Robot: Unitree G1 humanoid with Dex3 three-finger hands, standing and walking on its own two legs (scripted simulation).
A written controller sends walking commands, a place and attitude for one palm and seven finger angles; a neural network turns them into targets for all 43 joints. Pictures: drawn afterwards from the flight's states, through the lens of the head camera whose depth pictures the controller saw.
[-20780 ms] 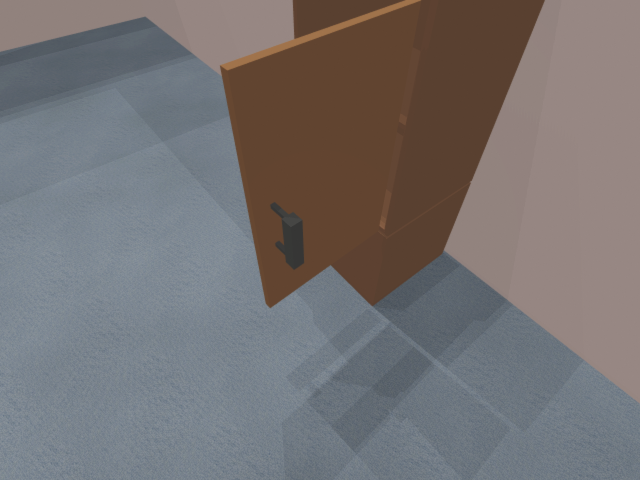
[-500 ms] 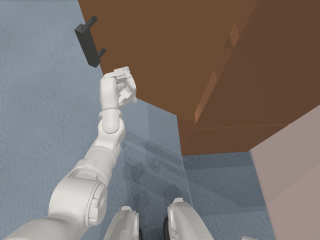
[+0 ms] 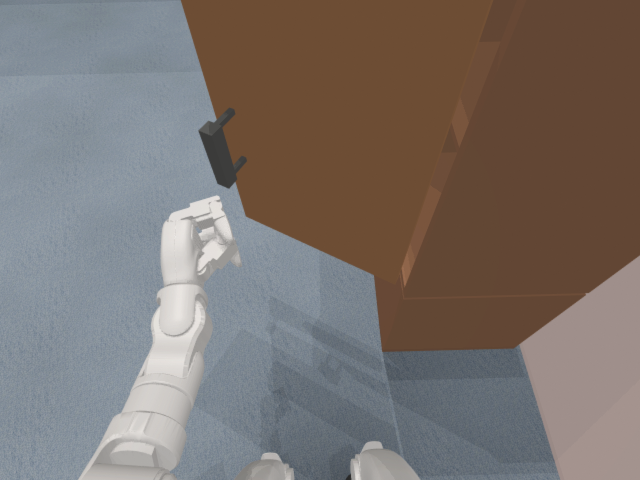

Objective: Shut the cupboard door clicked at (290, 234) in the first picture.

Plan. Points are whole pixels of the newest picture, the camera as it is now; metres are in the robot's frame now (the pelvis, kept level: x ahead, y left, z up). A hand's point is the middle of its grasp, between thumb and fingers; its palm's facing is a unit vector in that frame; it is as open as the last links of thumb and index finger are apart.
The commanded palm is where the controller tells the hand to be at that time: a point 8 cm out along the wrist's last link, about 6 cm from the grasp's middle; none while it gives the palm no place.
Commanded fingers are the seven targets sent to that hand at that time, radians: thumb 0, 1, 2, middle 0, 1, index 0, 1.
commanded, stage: draw the hand back to the body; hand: left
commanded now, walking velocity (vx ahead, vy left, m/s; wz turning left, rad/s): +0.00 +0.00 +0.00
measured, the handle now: (227, 148) +0.64 +0.16 -0.02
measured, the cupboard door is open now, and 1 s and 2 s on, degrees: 60 60 60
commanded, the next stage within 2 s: step back with the hand held close in 1.24 s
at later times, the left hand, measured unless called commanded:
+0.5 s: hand (82, 301) +0.28 +0.21 +0.14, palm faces +0.20 -0.95 -0.25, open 3.6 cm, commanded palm +0.24 +0.26 +0.17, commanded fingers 0.00 0.90 0.90 -0.67 -0.81 -0.67 -0.81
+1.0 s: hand out of the picture +0.19 +0.31 +0.23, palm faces +0.52 -0.74 -0.42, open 7.0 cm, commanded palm +0.15 +0.34 +0.24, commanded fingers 0.00 0.90 0.90 -0.20 -0.30 -0.20 -0.30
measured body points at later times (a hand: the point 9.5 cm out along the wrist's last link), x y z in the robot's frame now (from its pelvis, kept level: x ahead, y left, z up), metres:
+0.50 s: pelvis +0.03 +0.02 +0.06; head +0.02 +0.00 +0.51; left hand +0.26 +0.26 +0.16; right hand +0.25 -0.18 -0.02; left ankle -0.01 +0.10 -0.68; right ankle +0.02 -0.08 -0.68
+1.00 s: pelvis +0.02 +0.03 +0.06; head +0.00 +0.00 +0.51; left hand +0.16 +0.35 +0.25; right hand +0.21 -0.18 -0.03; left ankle -0.01 +0.10 -0.68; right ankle +0.02 -0.08 -0.68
